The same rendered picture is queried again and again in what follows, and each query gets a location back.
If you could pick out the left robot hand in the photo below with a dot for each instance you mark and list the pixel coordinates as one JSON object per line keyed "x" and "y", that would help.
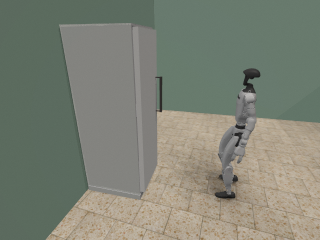
{"x": 239, "y": 151}

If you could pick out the fridge door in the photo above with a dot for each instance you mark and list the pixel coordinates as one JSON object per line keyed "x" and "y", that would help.
{"x": 145, "y": 71}

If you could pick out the humanoid robot torso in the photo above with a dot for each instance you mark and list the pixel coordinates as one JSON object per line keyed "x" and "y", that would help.
{"x": 241, "y": 113}

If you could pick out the robot left forearm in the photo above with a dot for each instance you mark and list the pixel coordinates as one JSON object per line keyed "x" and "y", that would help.
{"x": 247, "y": 132}

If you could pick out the robot left upper arm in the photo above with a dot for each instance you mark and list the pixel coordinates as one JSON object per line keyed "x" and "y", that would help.
{"x": 250, "y": 101}

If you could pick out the humanoid robot head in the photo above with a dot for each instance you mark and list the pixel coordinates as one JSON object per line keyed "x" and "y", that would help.
{"x": 250, "y": 73}

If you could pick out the handle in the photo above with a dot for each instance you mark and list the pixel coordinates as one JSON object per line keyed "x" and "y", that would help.
{"x": 160, "y": 94}

